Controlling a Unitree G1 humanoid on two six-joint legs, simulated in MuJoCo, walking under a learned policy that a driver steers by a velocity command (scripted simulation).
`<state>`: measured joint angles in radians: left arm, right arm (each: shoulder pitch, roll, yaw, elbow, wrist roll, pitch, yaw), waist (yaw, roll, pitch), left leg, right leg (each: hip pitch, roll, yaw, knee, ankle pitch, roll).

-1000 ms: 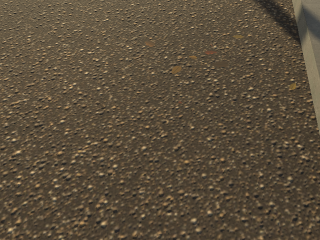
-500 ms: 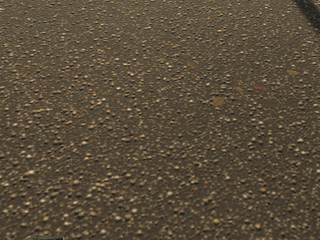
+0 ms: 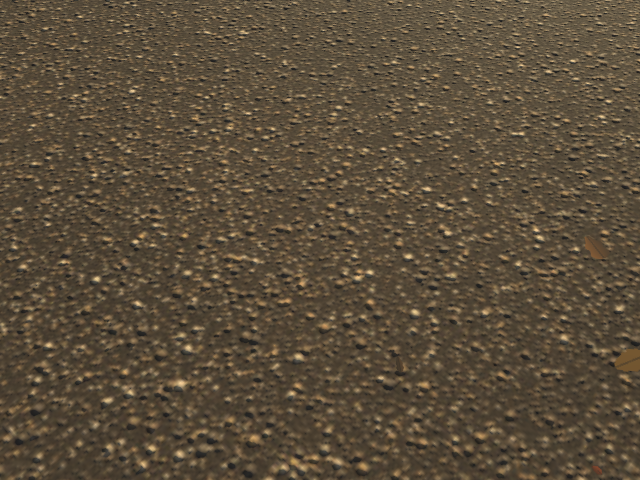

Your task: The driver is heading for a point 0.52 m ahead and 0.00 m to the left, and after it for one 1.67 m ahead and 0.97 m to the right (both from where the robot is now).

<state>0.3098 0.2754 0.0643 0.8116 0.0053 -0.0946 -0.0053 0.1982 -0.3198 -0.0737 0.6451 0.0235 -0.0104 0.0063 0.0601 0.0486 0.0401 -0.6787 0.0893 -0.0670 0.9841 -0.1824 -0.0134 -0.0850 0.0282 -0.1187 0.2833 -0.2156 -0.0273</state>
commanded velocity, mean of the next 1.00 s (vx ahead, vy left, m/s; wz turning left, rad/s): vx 0.50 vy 0.00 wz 0.02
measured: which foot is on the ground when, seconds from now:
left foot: up 0.00-0.20, down 0.22-0.80, up 0.82-1.00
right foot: down 0.00-0.24, up 0.26-0.76, down 0.78-1.00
